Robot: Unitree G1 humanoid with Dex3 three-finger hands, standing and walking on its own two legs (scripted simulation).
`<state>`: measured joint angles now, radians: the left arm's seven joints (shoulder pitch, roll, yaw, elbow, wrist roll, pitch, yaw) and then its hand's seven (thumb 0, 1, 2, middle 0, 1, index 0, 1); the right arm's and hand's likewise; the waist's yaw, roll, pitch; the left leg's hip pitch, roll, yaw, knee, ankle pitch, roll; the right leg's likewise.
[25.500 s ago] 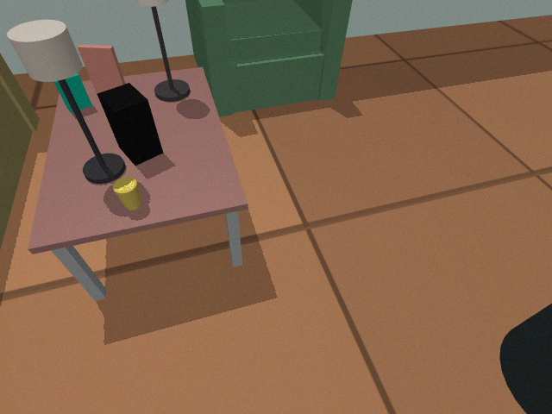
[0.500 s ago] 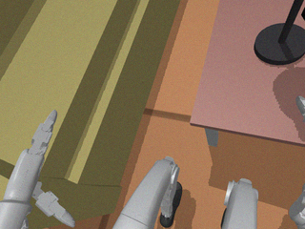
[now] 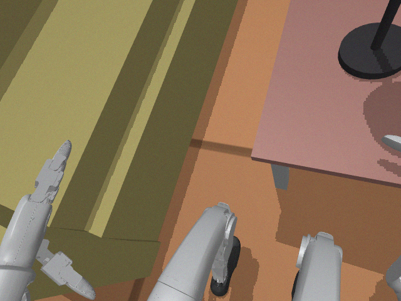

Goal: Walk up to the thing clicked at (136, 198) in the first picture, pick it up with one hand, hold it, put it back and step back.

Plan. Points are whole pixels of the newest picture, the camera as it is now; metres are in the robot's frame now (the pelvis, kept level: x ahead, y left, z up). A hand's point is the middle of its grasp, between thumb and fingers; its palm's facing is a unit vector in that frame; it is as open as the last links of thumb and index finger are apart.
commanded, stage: open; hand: right
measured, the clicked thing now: out of the picture +0.49 -0.26 -0.07
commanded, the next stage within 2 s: withdraw in 0.06 s
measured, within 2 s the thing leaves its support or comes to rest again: neither
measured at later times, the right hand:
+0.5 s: hand out of the picture +0.49 -0.29 +0.00, palm faces +0.33 +0.94 -0.02, open 17.5 cm
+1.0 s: hand out of the picture +0.45 -0.39 +0.13, palm faces +0.49 +0.82 -0.29, open 17.3 cm
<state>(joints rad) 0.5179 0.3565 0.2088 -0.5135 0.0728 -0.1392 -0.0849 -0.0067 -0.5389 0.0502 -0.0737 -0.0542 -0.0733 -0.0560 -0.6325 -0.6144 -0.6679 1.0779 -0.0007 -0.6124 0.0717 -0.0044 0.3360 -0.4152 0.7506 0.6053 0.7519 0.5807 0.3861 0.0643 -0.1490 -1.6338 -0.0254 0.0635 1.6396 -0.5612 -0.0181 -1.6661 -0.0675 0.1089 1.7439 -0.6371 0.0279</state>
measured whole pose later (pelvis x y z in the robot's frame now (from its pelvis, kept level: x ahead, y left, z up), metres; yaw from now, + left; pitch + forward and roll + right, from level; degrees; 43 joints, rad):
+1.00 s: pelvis +0.04 -0.01 +0.14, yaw -3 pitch +21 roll +4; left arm 0.46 0.31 0.01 -0.07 0.02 0.07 -0.01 -0.01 -0.15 0.29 -0.10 -0.12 -0.09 -0.12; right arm -0.66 -0.71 -0.52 1.18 -0.09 -0.14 -0.05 -0.01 0.51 -0.07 0.05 0.06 0.06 0.06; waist 0.17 0.02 -0.14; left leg -1.02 -0.02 0.04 1.09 -0.43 -0.03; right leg -1.06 -0.07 0.06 1.20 -0.51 0.01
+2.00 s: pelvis +0.05 +0.01 +0.18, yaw -5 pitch +6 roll +1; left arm 0.28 0.22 -0.01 0.49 -0.03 -0.06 0.14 0.01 0.90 0.90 -0.20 -0.30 -0.20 -0.30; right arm 0.44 -0.19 0.01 0.07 0.02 0.16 -0.14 -0.01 0.57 -0.03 0.05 0.05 0.06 0.05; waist 0.03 -0.03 -0.08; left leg -0.58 0.01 0.04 0.89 -0.42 0.00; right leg -0.58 -0.04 0.04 0.92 -0.44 0.04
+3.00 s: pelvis +0.06 +0.00 +0.18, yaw -5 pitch +6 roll +2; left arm 0.27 0.21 -0.02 0.51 -0.01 -0.13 0.14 0.02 0.89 0.90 -0.20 -0.30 -0.20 -0.30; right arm 0.45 -0.20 0.01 0.02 0.01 0.24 -0.15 -0.01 0.56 -0.04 0.05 0.05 0.06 0.05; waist 0.02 -0.03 -0.09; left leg -0.57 0.01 0.03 0.89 -0.42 -0.02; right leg -0.59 -0.04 0.03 0.95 -0.46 0.02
